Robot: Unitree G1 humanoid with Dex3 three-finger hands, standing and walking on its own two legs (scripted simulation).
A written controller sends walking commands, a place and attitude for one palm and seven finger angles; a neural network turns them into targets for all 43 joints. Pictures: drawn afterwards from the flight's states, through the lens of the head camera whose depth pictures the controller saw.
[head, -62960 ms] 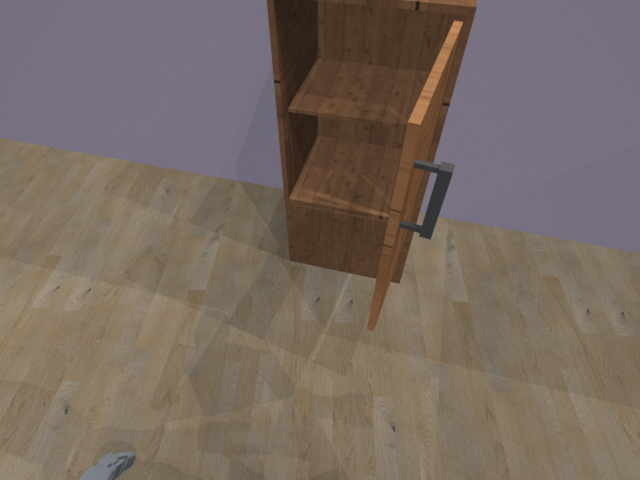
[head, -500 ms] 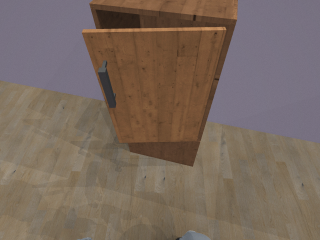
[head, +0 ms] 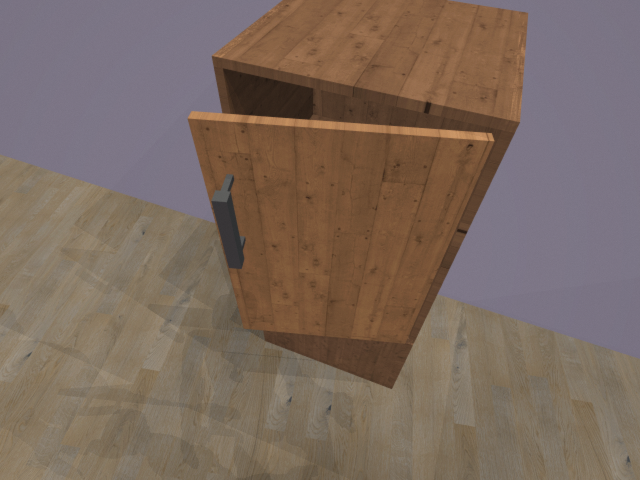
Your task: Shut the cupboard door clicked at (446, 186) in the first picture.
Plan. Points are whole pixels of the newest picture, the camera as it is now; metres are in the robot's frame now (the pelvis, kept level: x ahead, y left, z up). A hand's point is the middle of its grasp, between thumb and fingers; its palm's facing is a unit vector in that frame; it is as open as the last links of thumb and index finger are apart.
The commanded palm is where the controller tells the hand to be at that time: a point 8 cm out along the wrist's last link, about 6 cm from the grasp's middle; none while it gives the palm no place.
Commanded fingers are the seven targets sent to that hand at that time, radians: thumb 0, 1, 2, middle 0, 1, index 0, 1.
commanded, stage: come to a stop and stand still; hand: left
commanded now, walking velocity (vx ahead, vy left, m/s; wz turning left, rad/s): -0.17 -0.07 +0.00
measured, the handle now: (232, 223) +0.47 +0.19 +0.01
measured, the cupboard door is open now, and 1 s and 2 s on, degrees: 16 16 16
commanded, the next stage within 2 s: look again from close up in 1.16 s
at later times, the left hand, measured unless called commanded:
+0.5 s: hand out of the picture -0.01 +0.15 -0.17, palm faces +0.03 -0.98 -0.19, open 7.4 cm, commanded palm none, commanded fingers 0.00 0.90 0.90 -0.20 -0.30 -0.20 -0.30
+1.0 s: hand out of the picture -0.05 +0.16 -0.17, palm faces +0.07 -0.98 -0.16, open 7.4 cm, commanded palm none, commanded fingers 0.00 0.90 0.90 -0.20 -0.30 -0.20 -0.30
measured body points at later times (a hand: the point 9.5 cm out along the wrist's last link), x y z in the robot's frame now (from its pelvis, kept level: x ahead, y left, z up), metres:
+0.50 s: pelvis -0.04 -0.02 +0.00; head -0.05 -0.02 +0.45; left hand -0.01 +0.21 -0.15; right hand -0.04 -0.27 -0.15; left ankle +0.03 +0.11 -0.73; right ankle -0.08 -0.13 -0.73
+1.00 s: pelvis -0.01 +0.00 +0.01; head +0.01 +0.01 +0.46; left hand -0.05 +0.21 -0.16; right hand -0.02 -0.22 -0.15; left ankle +0.03 +0.11 -0.73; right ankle -0.08 -0.13 -0.73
